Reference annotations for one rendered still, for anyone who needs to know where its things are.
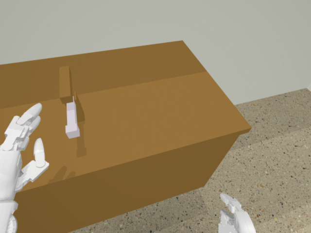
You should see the tap lever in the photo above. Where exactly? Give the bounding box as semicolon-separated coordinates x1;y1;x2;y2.
66;97;80;139

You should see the left robot forearm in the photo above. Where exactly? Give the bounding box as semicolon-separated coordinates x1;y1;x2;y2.
0;200;18;233

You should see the counter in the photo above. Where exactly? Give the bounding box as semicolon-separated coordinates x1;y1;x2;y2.
0;40;252;233

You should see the left robot hand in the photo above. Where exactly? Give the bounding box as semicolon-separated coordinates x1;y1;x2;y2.
0;103;49;200

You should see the right robot hand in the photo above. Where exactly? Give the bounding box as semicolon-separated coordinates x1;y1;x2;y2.
218;193;256;233

